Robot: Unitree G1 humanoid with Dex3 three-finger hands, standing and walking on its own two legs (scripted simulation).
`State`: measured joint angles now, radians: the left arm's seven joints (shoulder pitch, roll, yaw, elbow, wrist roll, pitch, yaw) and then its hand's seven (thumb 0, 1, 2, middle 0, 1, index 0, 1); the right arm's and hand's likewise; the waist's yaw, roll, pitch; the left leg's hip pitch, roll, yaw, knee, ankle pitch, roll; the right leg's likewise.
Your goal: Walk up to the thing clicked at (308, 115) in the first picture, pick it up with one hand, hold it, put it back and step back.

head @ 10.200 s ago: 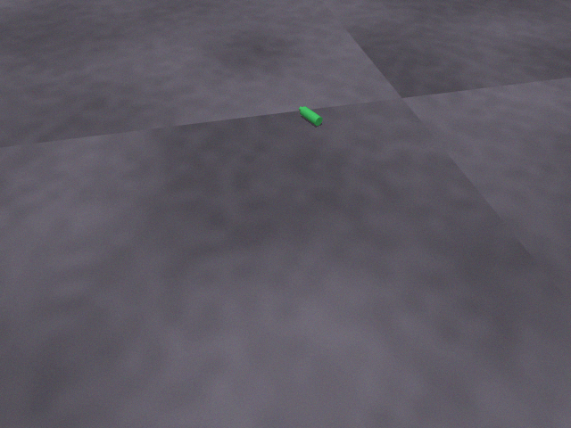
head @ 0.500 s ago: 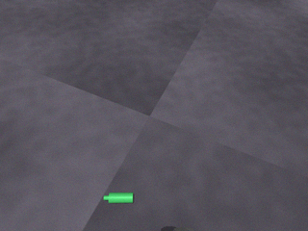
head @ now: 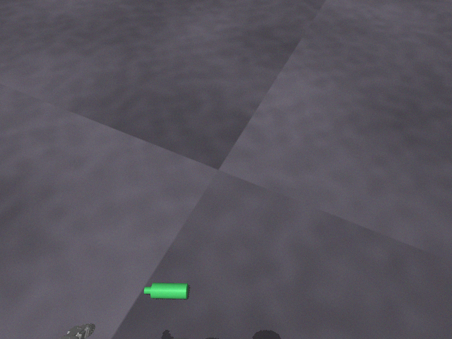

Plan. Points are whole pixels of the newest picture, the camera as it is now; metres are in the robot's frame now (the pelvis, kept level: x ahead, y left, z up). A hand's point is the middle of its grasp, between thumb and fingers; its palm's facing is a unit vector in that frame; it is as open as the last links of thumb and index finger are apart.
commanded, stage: walk up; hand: left
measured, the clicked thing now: (165, 290) +0.36 +0.26 -0.73
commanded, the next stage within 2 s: stand in 1.42 s
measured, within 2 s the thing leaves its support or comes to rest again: neither
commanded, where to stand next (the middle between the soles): +0.03 +0.02 m, yaw -1 degrees
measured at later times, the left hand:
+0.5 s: hand out of the picture +0.09 +0.29 -0.13, palm faces +0.01 -0.93 -0.37, open 7.4 cm
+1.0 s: hand out of the picture +0.07 +0.29 -0.13, palm faces +0.00 -0.93 -0.37, open 7.4 cm
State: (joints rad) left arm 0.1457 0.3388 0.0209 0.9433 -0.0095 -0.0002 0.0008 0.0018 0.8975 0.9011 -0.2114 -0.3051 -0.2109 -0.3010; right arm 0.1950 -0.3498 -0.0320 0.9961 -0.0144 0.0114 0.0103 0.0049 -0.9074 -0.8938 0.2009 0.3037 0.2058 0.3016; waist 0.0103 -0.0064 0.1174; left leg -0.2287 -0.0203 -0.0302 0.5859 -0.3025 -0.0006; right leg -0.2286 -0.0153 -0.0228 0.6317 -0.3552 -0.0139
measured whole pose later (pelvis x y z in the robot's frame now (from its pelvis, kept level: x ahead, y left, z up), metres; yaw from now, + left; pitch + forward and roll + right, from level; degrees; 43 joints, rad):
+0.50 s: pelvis +0.00 +0.02 +0.02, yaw +0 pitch -3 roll +0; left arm 0.09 0.38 0.01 1.09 0.01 -0.02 0.00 0.00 0.90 0.90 -0.21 -0.30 -0.21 -0.30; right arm 0.08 -0.36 -0.02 1.06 0.00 0.02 0.03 0.00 -0.91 -0.89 0.20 0.30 0.20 0.30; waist 0.02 0.00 0.07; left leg -0.12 -0.03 -0.03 0.38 -0.20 0.02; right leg -0.10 -0.03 -0.02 0.37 -0.21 0.02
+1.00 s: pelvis +0.00 +0.03 +0.02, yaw +1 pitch -3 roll +0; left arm 0.11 0.36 0.01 1.13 0.01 -0.02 0.00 0.00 0.90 0.90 -0.21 -0.30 -0.21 -0.30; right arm 0.09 -0.35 -0.03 1.11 0.00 0.02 0.03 0.00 -0.91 -0.89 0.20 0.30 0.21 0.30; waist 0.01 0.01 0.06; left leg -0.13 -0.04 -0.03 0.35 -0.18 0.03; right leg -0.09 -0.04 -0.03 0.34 -0.20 0.03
